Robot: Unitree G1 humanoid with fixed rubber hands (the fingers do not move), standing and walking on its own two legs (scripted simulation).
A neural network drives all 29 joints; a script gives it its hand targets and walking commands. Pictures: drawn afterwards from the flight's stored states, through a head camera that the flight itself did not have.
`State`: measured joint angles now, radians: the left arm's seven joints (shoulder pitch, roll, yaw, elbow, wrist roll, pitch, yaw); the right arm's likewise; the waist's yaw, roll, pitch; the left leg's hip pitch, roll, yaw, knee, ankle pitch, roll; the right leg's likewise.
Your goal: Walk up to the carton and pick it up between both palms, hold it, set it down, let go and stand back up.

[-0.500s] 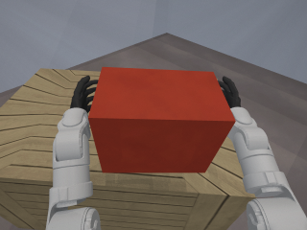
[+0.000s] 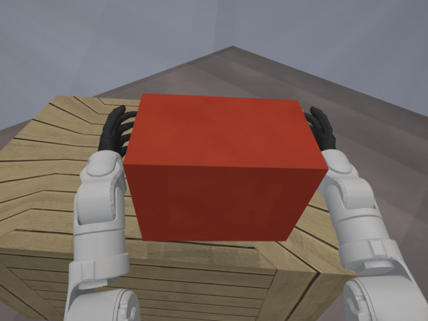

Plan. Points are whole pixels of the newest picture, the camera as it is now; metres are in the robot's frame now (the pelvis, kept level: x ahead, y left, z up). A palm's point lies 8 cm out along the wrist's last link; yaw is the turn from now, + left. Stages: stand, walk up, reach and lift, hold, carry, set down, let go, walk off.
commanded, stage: hold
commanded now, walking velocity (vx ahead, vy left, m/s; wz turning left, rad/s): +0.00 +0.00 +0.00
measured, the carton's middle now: (218, 171) +0.35 +0.00 +0.13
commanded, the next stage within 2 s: set down in 0.16 s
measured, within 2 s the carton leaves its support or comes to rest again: neither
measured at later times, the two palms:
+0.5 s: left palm (109, 153) +0.36 +0.19 +0.18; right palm (316, 157) +0.36 -0.18 +0.16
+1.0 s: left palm (131, 164) +0.39 +0.17 +0.12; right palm (316, 168) +0.37 -0.20 +0.11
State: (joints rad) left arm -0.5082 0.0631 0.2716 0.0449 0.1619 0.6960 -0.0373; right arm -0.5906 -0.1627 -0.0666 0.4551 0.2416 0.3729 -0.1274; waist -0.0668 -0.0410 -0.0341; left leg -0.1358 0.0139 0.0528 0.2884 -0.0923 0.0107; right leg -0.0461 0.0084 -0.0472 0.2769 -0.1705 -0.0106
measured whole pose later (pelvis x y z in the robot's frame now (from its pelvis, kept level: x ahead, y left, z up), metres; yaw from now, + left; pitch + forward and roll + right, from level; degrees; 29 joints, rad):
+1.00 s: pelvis +0.02 -0.01 +0.00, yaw +1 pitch -1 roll +0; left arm -0.46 0.05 0.22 0.28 0.15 0.30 -0.03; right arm -0.46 -0.12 -0.11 0.57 0.10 0.02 -0.11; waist -0.05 -0.06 0.00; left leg -0.16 0.01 0.04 0.28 -0.11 0.00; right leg -0.07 0.01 -0.06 0.27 -0.19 -0.02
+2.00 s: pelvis +0.02 -0.01 +0.00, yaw +1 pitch +7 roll +0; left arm -0.53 0.07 0.22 0.77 0.12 -0.07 -0.01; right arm -0.47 -0.08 -0.25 0.81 -0.04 -0.18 -0.07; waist -0.04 -0.02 -0.06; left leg -0.32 0.02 0.04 0.28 -0.09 0.00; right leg -0.22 0.02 -0.06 0.27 -0.17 -0.02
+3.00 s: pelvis +0.01 +0.00 -0.01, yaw +0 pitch +12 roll -1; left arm -0.62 0.11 0.21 1.15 0.09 -0.41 0.03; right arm -0.52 -0.06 -0.34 0.99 -0.13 -0.38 -0.05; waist -0.04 0.00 -0.10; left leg -0.45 0.03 0.05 0.34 -0.10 0.00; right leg -0.37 0.02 -0.05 0.33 -0.18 -0.02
